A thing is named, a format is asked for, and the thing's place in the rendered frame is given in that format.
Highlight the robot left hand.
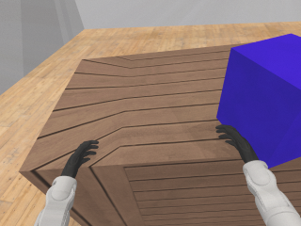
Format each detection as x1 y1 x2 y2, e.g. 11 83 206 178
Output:
60 140 99 178

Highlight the robot right hand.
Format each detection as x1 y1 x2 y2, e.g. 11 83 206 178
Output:
215 124 259 163

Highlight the carton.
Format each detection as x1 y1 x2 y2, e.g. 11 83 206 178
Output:
216 33 301 169

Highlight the left robot forearm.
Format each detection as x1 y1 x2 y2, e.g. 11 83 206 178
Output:
34 176 77 226

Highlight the right robot forearm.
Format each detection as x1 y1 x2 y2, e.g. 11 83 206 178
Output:
243 160 301 226

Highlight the pedestal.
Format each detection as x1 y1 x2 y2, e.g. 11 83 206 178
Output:
19 42 301 226

